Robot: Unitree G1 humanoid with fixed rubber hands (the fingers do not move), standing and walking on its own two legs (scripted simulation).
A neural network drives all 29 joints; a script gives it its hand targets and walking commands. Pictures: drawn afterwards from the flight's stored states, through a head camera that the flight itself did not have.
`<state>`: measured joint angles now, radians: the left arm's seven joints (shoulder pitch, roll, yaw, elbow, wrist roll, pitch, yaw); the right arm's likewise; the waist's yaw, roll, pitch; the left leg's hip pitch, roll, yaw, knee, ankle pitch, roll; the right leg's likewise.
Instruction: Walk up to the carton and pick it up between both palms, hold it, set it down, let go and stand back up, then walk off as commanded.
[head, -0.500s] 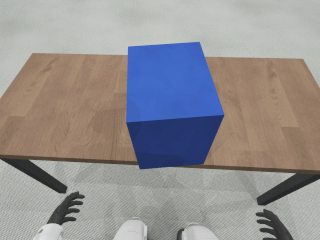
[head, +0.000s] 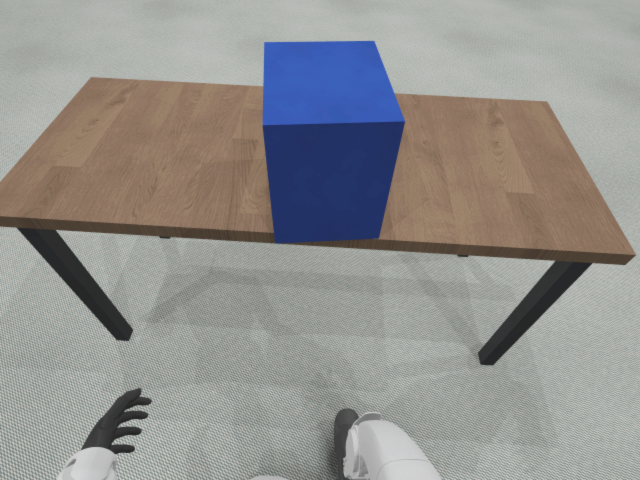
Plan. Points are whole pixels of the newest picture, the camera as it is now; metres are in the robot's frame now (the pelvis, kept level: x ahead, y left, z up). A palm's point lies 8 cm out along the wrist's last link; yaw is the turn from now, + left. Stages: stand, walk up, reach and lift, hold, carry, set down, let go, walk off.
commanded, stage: walk off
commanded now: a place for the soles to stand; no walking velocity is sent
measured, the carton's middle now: (323, 144) +0.66 +0.05 +0.03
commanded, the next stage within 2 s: none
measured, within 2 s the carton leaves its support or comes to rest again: neither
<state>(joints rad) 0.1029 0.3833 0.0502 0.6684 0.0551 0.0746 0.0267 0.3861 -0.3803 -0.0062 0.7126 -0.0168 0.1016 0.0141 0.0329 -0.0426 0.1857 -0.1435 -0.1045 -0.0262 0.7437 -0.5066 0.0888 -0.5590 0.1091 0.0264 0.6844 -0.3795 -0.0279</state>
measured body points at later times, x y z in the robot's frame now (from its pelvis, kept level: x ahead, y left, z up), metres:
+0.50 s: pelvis -0.14 +0.00 +0.03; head -0.10 -0.05 +0.48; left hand -0.16 +0.34 -0.03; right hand -0.06 -0.30 -0.10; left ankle -0.07 +0.14 -0.64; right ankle -0.21 -0.13 -0.70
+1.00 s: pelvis -0.02 +0.11 +0.03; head +0.04 +0.15 +0.48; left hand +0.06 +0.43 -0.11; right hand +0.06 -0.22 -0.04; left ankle -0.06 +0.18 -0.70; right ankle -0.02 -0.08 -0.64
